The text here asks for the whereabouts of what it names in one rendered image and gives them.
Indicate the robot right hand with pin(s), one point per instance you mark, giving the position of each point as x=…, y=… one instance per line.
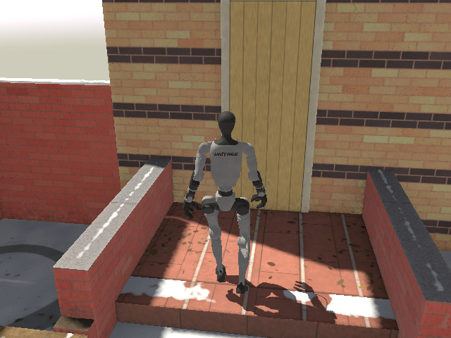
x=263, y=199

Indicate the robot right forearm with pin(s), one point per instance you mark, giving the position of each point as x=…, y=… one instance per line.
x=259, y=186

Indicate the left robot foot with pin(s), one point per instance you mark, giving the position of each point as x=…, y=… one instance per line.
x=221, y=276

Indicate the robot left hand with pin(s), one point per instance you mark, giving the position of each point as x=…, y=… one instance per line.
x=187, y=208

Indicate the robot left upper arm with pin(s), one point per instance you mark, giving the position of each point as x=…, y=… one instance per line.
x=203, y=149

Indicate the robot left forearm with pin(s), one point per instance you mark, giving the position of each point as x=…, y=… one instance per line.
x=192, y=189

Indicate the robot right upper arm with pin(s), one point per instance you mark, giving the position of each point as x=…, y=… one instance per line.
x=248, y=149

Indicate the right robot shin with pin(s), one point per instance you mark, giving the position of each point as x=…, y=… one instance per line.
x=243, y=261

